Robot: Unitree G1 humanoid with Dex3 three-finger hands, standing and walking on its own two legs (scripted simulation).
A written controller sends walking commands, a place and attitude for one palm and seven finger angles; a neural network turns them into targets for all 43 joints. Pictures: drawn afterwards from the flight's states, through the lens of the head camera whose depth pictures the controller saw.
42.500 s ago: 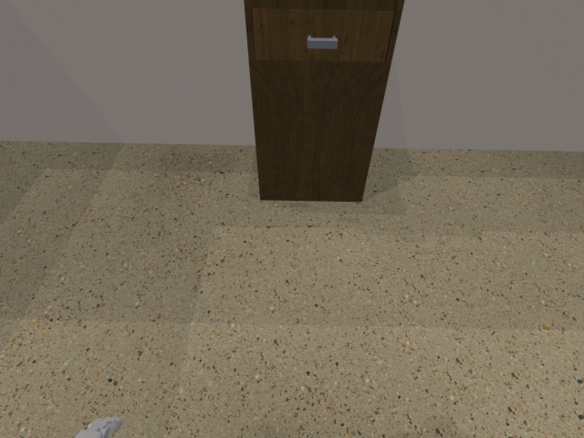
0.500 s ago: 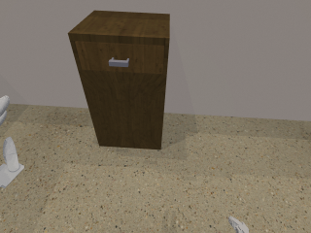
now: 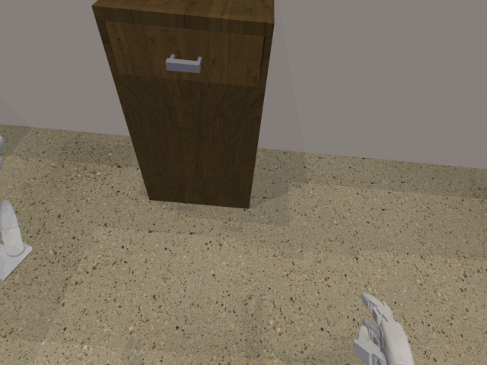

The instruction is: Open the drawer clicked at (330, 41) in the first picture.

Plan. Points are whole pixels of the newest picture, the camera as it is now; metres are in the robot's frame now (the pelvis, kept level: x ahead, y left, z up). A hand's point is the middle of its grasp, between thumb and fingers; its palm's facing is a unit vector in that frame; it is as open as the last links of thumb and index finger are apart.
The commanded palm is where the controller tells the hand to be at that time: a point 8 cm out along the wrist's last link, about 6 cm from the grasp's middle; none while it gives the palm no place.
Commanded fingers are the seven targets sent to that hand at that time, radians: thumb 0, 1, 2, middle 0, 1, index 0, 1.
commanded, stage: stop stepping back and stand still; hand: left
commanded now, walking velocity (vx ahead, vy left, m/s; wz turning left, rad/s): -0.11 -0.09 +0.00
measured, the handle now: (184, 62) +0.92 +0.23 +0.02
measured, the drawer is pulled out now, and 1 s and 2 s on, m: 0.00 0.00 0.00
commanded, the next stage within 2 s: let the arm hang, fingers relaxed in 0.66 s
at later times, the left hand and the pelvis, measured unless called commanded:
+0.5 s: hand (24, 284) +0.17 +0.24 +0.17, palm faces +0.41 -0.82 -0.40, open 7.4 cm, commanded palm +0.11 +0.28 +0.21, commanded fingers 0.00 0.90 0.90 -0.20 -0.30 -0.20 -0.30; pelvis -0.02 +0.00 +0.00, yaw +0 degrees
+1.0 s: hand out of the picture +0.08 +0.22 -0.13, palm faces -0.08 -0.95 -0.30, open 7.4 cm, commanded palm none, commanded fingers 0.00 0.90 0.90 -0.20 -0.30 -0.20 -0.30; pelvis -0.04 +0.01 -0.01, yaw +0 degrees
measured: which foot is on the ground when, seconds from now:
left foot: down 0.00-1.00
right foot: down 0.00-1.00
